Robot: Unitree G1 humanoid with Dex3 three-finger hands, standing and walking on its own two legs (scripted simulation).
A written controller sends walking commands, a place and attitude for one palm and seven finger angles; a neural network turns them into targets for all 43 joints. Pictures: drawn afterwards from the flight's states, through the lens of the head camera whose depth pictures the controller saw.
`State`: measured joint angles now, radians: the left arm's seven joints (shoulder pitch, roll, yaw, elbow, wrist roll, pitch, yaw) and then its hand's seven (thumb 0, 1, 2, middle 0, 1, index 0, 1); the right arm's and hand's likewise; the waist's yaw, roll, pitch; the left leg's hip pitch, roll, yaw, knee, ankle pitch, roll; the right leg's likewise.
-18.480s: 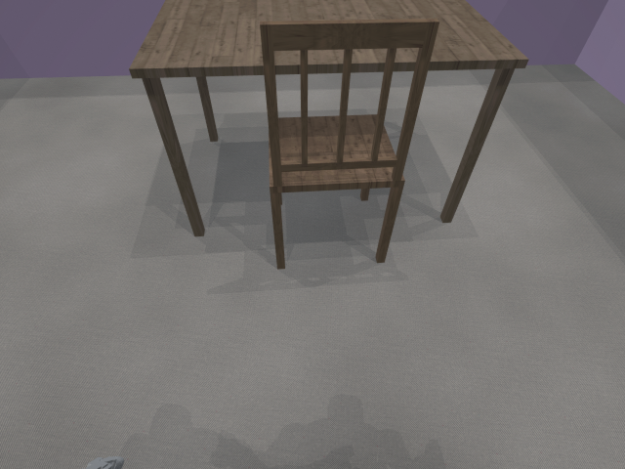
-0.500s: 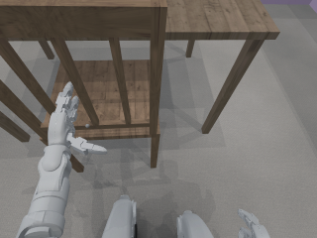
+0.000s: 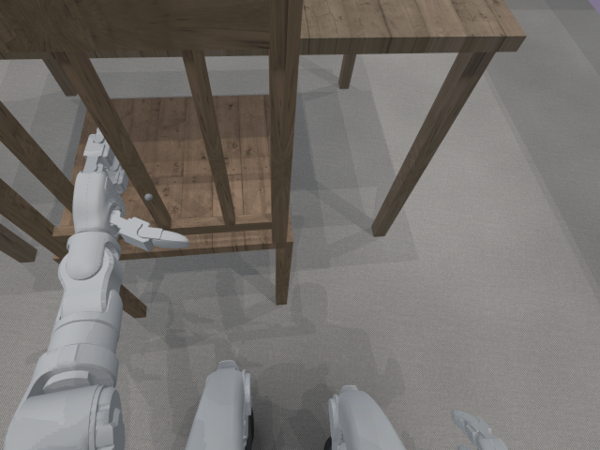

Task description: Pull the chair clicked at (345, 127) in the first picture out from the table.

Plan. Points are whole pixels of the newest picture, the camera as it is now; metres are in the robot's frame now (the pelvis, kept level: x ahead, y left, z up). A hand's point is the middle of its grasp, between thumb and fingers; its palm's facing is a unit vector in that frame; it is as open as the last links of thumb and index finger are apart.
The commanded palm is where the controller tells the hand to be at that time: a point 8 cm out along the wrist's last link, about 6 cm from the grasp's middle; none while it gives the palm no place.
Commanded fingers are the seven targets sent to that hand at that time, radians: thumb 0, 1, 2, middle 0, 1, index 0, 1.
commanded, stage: push the fingers through the gap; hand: left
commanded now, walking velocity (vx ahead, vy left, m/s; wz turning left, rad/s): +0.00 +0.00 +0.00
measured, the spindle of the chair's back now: (131, 162) +0.47 +0.23 +0.06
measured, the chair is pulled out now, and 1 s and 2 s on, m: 0.00 0.00 0.04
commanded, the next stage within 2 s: hook a spindle and tug to test in 0.40 s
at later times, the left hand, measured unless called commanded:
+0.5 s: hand (150, 198) +0.43 +0.20 +0.04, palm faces +0.10 -0.99 -0.04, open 16.9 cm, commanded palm +0.41 +0.24 +0.04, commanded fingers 0.00 -0.50 0.30 -0.08 -0.13 -0.08 -0.13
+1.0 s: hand (154, 196) +0.43 +0.19 +0.04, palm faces +0.14 -0.99 -0.05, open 13.5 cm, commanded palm +0.41 +0.22 +0.04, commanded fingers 0.00 0.12 0.56 -0.50 -1.45 -0.50 -1.45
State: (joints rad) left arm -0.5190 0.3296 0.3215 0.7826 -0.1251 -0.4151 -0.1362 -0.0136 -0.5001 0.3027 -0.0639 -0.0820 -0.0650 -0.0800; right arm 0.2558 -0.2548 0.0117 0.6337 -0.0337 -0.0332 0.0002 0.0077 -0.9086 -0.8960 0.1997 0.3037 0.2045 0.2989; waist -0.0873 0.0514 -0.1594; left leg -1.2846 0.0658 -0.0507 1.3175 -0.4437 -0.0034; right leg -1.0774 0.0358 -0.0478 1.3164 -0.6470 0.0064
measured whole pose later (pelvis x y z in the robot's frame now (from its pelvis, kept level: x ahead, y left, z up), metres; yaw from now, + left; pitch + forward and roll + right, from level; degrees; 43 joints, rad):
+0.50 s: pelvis +0.00 +0.00 +0.01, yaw +0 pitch +23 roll -5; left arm -0.50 0.31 0.30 0.77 -0.12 -0.43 -0.11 -0.01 -0.50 0.30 -0.06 -0.08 -0.06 -0.08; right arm 0.26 -0.25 0.01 0.63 -0.03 -0.01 0.02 0.01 -0.91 -0.90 0.20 0.30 0.20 0.30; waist -0.09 0.05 -0.16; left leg -1.26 0.06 -0.05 1.30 -0.44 0.00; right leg -1.05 0.03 -0.04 1.29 -0.64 0.01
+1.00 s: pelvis +0.00 +0.00 +0.01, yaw +0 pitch +23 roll -4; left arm -0.51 0.30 0.29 0.78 -0.13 -0.43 -0.07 -0.01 -0.33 0.38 -0.34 -0.99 -0.28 -0.98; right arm 0.27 -0.25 0.00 0.64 -0.03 0.00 0.02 0.01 -0.91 -0.90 0.20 0.30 0.20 0.30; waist -0.08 0.06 -0.16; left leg -1.26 0.06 -0.05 1.29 -0.44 -0.01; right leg -1.05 0.03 -0.05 1.29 -0.64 0.00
